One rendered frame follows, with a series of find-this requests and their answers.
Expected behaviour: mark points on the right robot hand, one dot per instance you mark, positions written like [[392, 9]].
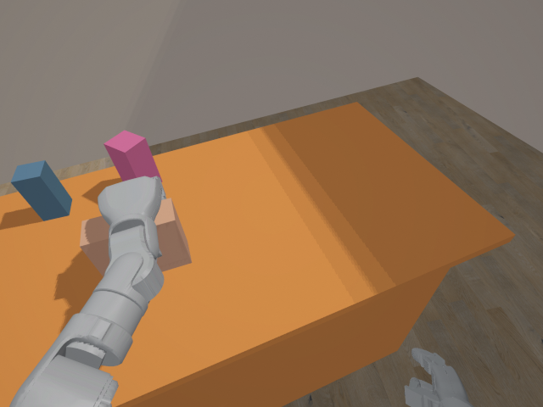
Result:
[[445, 382]]

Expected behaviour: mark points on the left robot forearm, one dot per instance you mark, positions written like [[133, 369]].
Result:
[[101, 334]]

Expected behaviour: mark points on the sponge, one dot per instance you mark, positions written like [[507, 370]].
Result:
[[173, 243]]

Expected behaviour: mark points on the robot left upper arm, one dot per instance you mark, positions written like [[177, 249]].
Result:
[[68, 383]]

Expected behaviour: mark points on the table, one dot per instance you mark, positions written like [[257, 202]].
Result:
[[316, 243]]

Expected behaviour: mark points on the left robot hand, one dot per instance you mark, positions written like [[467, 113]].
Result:
[[138, 196]]

